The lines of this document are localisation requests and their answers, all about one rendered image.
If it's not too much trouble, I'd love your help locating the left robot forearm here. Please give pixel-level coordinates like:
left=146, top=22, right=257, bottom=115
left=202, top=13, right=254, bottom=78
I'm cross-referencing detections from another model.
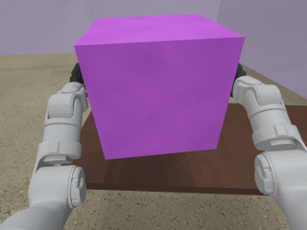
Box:
left=28, top=81, right=89, bottom=205

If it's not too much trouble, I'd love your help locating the table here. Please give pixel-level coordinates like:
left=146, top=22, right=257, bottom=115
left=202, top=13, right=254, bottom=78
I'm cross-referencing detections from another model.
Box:
left=61, top=103, right=307, bottom=196

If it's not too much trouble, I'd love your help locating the left robot upper arm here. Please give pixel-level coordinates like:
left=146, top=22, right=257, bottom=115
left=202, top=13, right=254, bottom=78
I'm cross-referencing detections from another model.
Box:
left=0, top=165, right=86, bottom=230

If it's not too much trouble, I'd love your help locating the robot right hand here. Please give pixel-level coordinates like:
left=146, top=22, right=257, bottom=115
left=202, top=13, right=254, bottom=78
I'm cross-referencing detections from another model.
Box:
left=230, top=63, right=247, bottom=98

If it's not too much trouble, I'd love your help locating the right robot upper arm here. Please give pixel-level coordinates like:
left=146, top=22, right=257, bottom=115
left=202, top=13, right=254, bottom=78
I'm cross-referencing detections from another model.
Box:
left=254, top=149, right=307, bottom=230

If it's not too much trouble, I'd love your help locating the right robot forearm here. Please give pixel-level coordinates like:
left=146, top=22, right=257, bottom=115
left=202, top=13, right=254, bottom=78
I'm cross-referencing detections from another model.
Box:
left=232, top=76, right=307, bottom=152

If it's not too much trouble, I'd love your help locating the robot left hand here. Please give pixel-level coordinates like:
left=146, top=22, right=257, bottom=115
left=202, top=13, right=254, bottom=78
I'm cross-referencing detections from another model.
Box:
left=69, top=63, right=88, bottom=97

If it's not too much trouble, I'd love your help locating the carton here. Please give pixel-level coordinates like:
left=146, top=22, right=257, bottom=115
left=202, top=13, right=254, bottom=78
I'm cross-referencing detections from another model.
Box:
left=74, top=13, right=246, bottom=160

